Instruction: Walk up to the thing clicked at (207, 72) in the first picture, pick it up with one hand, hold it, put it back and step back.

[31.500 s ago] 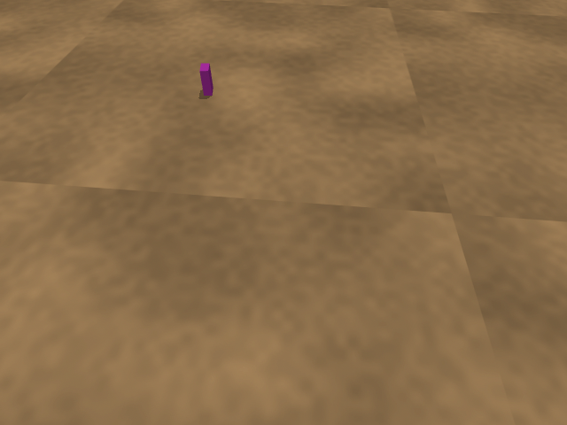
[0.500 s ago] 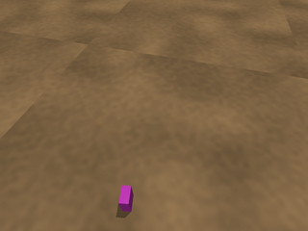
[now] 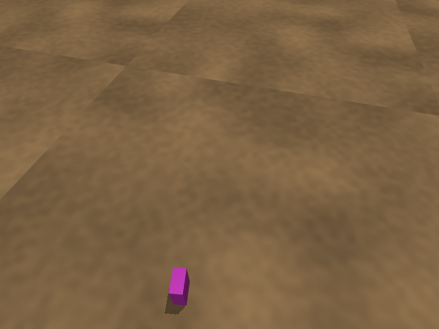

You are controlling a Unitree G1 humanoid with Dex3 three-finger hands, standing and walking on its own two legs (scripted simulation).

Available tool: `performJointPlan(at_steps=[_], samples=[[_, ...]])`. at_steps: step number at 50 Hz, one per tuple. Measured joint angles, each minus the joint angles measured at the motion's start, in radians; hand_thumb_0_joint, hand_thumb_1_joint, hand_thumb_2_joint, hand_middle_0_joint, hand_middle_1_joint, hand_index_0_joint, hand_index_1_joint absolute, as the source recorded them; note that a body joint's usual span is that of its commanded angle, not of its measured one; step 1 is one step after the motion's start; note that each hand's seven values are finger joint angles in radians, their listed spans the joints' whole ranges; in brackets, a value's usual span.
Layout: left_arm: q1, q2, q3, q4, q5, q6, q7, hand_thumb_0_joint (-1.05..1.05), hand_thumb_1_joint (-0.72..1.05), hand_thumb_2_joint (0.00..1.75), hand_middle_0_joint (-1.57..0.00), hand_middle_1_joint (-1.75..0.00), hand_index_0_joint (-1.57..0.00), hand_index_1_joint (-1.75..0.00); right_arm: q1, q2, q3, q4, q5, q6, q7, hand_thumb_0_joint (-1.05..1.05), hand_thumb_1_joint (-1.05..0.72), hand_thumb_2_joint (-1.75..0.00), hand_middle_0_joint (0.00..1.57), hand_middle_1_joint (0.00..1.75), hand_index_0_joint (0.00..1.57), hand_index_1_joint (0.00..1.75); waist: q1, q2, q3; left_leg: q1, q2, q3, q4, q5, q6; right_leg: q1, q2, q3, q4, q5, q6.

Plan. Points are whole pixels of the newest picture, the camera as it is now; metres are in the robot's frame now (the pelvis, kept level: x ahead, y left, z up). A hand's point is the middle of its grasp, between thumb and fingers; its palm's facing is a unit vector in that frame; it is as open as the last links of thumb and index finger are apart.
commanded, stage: stand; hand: left
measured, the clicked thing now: (180, 286) +0.38 +0.17 -0.70
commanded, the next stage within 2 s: step back in 0.30 s
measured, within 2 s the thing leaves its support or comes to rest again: neither
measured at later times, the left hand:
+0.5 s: hand out of the picture +0.06 +0.27 -0.17, palm faces +0.02 -0.93 -0.37, open 7.4 cm
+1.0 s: hand out of the picture +0.00 +0.29 -0.18, palm faces -0.10 -0.92 -0.38, open 7.4 cm
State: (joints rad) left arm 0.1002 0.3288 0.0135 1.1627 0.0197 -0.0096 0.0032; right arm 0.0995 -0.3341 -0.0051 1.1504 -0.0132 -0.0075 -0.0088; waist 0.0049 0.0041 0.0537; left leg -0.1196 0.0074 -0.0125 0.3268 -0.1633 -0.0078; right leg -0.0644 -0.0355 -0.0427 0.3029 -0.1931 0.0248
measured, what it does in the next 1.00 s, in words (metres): walks backwards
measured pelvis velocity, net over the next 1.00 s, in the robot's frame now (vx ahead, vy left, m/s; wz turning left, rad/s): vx -0.13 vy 0.03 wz -0.07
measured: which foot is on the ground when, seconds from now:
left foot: down 0.00-1.00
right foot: down 0.00-0.62, up 0.64-1.00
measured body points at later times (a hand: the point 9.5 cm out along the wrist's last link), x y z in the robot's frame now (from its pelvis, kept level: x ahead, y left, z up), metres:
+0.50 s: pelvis -0.03 +0.01 -0.02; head +0.02 +0.01 +0.43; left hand +0.06 +0.32 -0.14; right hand +0.07 -0.31 -0.14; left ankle +0.01 +0.12 -0.75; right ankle -0.02 -0.13 -0.75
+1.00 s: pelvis -0.13 +0.03 -0.03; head -0.05 +0.03 +0.41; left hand +0.01 +0.34 -0.16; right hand -0.04 -0.28 -0.15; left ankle -0.04 +0.13 -0.75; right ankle -0.17 -0.10 -0.73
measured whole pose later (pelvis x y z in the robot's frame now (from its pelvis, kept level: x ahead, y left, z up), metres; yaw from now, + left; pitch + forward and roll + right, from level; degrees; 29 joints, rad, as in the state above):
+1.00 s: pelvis -0.13 +0.03 -0.03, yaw -4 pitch -2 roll +0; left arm 0.11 0.38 0.08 0.88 0.02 0.05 0.01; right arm 0.13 -0.35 -0.04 0.84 -0.02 0.03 -0.02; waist -0.02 -0.01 0.21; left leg -0.40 0.01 0.04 0.66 -0.23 0.04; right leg -0.31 0.04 0.09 0.85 -0.48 0.01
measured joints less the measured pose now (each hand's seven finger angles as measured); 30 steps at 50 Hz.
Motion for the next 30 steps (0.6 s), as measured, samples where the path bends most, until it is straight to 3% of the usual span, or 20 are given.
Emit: performJointPlan(at_steps=[15,21,25,29,30], samples=[[0.017,0.004,-0.001,-0.007,0.000,0.000,-0.003,0.00,0.90,0.90,-0.21,-0.30,-0.20,-0.30,0.010,0.001,0.002,-0.001,0.000,0.000,0.003,0.01,-0.90,-0.89,0.20,0.30,0.20,0.30,-0.001,-0.001,-0.002,-0.003,-0.001,-0.003,-0.002,0.004,-0.001,-0.004,0.000,-0.003,0.003,0.000,-0.001],[-0.002,0.020,0.040,-0.081,-0.020,0.015,0.000,0.00,0.90,0.90,-0.21,-0.30,-0.20,-0.30,-0.023,-0.023,-0.020,-0.070,0.016,0.027,0.017,0.01,-0.90,-0.89,0.20,0.30,0.20,0.30,-0.012,0.009,0.058,-0.112,0.005,-0.014,0.142,-0.040,0.006,-0.101,0.004,-0.010,0.129,-0.038,-0.010],[-0.021,0.032,0.051,-0.135,-0.015,0.035,0.002,0.00,0.90,0.90,-0.21,-0.30,-0.20,-0.30,-0.027,-0.053,-0.039,-0.118,0.015,0.046,0.019,0.01,-0.90,-0.89,0.20,0.30,0.20,0.30,-0.015,0.020,0.090,-0.197,-0.001,-0.022,0.269,-0.077,0.032,-0.170,0.000,-0.016,0.233,-0.073,-0.011],[-0.036,0.043,0.055,-0.181,0.004,0.052,0.004,0.00,0.90,0.90,-0.21,-0.30,-0.20,-0.30,-0.001,-0.071,-0.058,-0.161,0.013,0.063,0.027,0.01,-0.90,-0.89,0.20,0.30,0.20,0.30,-0.016,-0.001,0.102,-0.242,-0.045,-0.025,0.467,-0.218,0.066,-0.234,-0.033,0.002,0.339,-0.111,0.001],[-0.040,0.048,0.054,-0.190,0.006,0.055,0.006,0.01,0.90,0.90,-0.21,-0.30,-0.20,-0.30,0.014,-0.072,-0.061,-0.172,0.014,0.061,0.030,0.01,-0.90,-0.89,0.20,0.30,0.20,0.30,-0.021,-0.010,0.097,-0.229,-0.045,-0.020,0.459,-0.192,0.074,-0.254,-0.041,0.007,0.366,-0.120,0.007]])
